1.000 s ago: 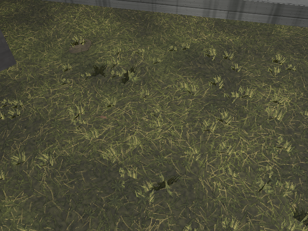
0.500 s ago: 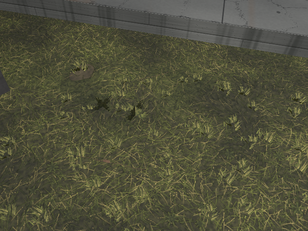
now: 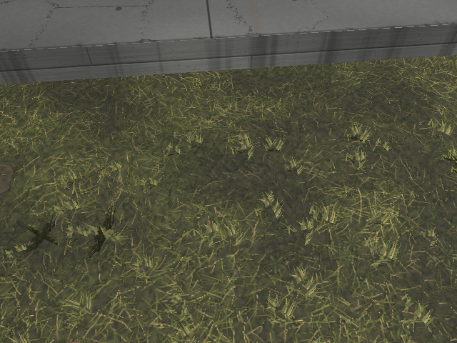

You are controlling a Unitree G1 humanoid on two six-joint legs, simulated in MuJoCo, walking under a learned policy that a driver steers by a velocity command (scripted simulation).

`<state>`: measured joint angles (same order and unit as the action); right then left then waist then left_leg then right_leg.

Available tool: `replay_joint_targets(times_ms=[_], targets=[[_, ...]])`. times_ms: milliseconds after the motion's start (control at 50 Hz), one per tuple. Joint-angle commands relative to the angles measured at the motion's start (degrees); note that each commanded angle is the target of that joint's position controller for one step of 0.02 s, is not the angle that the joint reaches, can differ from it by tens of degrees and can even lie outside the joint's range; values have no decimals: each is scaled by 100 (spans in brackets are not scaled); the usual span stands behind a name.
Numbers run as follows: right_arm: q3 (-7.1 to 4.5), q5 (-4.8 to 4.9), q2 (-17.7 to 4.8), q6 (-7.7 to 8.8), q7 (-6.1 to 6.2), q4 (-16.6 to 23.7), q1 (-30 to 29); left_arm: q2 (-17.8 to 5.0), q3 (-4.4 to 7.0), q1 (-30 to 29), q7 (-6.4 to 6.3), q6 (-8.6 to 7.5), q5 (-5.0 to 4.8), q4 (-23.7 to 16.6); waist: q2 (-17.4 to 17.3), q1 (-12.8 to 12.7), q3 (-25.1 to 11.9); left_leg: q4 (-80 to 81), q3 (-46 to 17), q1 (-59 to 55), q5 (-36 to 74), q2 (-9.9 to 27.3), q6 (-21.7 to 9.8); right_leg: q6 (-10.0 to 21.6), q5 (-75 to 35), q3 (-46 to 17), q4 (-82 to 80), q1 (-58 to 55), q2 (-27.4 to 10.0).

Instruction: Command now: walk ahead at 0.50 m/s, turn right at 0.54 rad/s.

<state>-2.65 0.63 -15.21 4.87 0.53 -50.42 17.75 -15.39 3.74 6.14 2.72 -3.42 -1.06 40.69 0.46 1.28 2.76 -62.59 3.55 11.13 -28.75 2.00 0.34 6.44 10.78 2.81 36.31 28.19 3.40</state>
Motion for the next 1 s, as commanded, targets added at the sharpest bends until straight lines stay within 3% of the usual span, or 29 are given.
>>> replay_joint_targets(times_ms=[20,40,80,140,240,320,380,400,420,440,460,480,500,520,540,560,580,640,700,760,800,880,920,940,960,980,1000], targets=[[-100,126,-753,476,-73,922,-643,-878,277,1283,-91,-74,-1,-86,2,-561,-1120,-1309,-919,3515,648,195,-232,1320,-472,-3305,-1897,-3765,-1804],[-146,-17,-778,446,-24,864,-642,-695,223,875,-90,-72,10,-202,-172,-315,-794,-859,-858,3132,866,356,-176,1178,-1047,-2780,-1993,-2950,-1571],[-202,-85,-767,274,-26,868,-349,-561,169,602,-120,-81,76,-340,-9,5,-668,-408,-859,2528,1102,523,-36,1144,-1579,-2355,-2249,-2138,-1350],[-146,-155,-518,120,-5,959,-497,-707,190,788,-201,-133,58,-239,89,7,-482,369,-617,2477,1681,527,222,1107,-2355,-1701,-2431,-1580,-1183],[-34,-100,-305,161,-72,1200,-1510,-790,181,1270,-284,-100,13,-9,330,-464,-320,2485,-428,2150,3550,239,194,645,-1773,-1164,-2386,-1568,-844],[-57,-27,-455,226,-182,1413,-2058,-853,180,1595,-277,-81,-8,178,393,-679,-110,3123,-503,2414,3457,128,-3,639,-1322,-1599,-2159,-2305,-1274],[-102,-35,-586,284,-252,1482,-1966,-925,209,1627,-321,-15,8,262,494,-528,-114,3393,-506,2386,2753,49,-264,506,-1860,-1843,-1793,-2933,-1570],[-139,-35,-661,297,-251,1433,-1714,-960,219,1535,-332,9,14,252,560,-367,-226,3465,-403,1999,2527,-61,-365,431,-2513,-1803,-1538,-2983,-1533],[-217,-45,-783,305,-228,1279,-1151,-939,203,1406,-334,31,24,223,536,-46,-551,3651,-226,1173,2612,-235,-513,320,-3429,-1618,-947,-2924,-1310],[-309,-98,-1022,309,-196,1094,-288,-786,128,1323,-325,31,73,146,386,347,-1238,3456,-521,-251,2948,112,-795,151,-3405,-1369,159,-2395,-1006],[-428,-194,-1489,300,-163,992,568,-383,-4,1835,-308,-31,111,45,-630,398,-2196,3356,-2368,-2546,2796,1390,-1535,-217,-1517,-982,2220,-533,-288],[-419,-75,-1336,238,-208,772,947,-243,-81,2180,-281,-110,11,133,-1884,386,-2658,4199,-4449,-3442,1618,2127,-2079,-435,2107,-1000,3613,893,245],[-290,31,-934,207,-204,836,686,-779,34,1724,-253,-163,-83,72,-1160,491,-1858,4456,-4266,-2937,621,1968,-1795,-390,2005,-1288,4094,1556,-133],[-230,1,-772,153,-176,925,267,-840,41,1150,-237,-186,-115,-89,-657,426,-1147,4571,-3476,-2117,621,1759,-1556,-371,1488,-1044,4023,1688,-436],[-183,-58,-693,127,-187,952,-84,-767,33,851,-237,-189,-29,-168,-286,246,-594,4777,-2903,-1236,1158,1509,-1465,-387,1078,-860,3606,1556,-667],[-137,-104,-573,144,-197,982,-281,-732,69,833,-251,-164,53,-164,-302,73,-428,4926,-2552,-729,1639,1314,-1405,-409,801,-852,3225,1285,-858],[-120,-129,-550,152,-211,981,-375,-634,66,983,-252,-124,55,-124,-428,-70,-380,5071,-2291,-396,1956,1163,-1382,-442,668,-818,3039,987,-941],[-160,-71,-684,207,-212,865,-322,-416,25,1069,-282,-36,71,-94,-510,-190,-352,5354,-1687,-66,2768,1034,-1491,-593,353,-658,2469,871,-1027],[-206,-42,-834,161,-147,738,-155,-319,-17,519,-292,-58,101,-240,-383,-54,-257,5475,-1255,-180,3183,940,-1424,-702,-536,-588,1462,1068,-1072],[-214,12,-900,100,-109,608,87,-207,-59,-38,-238,-115,78,-353,-393,163,-167,5454,-890,-283,3199,780,-1241,-698,-1365,-450,402,846,-927],[-204,10,-916,38,-89,484,267,-177,-70,-370,-190,-155,85,-441,-393,285,-66,5233,-741,-366,3831,761,-1168,-694,-1619,-322,-100,613,-745],[-198,28,-936,-112,-37,316,406,-304,-14,-560,-70,-236,118,-570,-573,242,-242,4449,-904,-892,4635,916,-948,-473,-1368,-371,-658,223,-492],[-205,67,-976,-161,1,351,144,-518,93,144,-93,-284,208,-365,-582,-219,-585,3670,-992,-881,5016,725,-719,-278,-1666,-303,-1198,-795,-314],[-156,14,-841,-140,5,411,184,-846,186,640,-146,-315,279,-246,-323,-389,-1039,2887,-847,-474,4560,369,-482,-95,-3291,-484,-1183,-1892,-666],[-12,-136,-443,-73,-17,566,427,-1250,252,1258,-223,-292,434,-233,611,-466,-1935,1172,-653,1060,2163,-127,-139,502,-5736,-1617,-506,-3938,-2029],[79,-30,-261,-64,-37,441,1205,-1194,233,1387,-231,-161,345,-254,1626,-379,-2910,-396,-809,2148,-1406,-542,104,1342,-6167,-2865,-466,-4959,-3138],[-107,83,-918,-130,-38,375,974,-943,190,1336,-242,-35,223,-329,934,-563,-2875,-951,-1177,2342,-1301,-306,155,1194,-4918,-2709,-711,-4475,-2844]])
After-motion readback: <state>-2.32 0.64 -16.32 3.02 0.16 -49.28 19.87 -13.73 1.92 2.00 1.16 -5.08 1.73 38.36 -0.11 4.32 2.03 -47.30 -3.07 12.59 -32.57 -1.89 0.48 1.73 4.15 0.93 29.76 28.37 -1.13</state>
